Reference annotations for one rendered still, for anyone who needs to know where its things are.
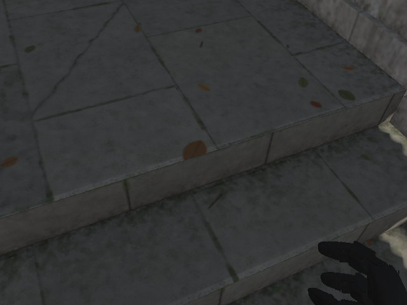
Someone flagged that stairs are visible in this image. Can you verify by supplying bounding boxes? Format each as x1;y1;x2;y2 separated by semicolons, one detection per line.
0;90;407;305

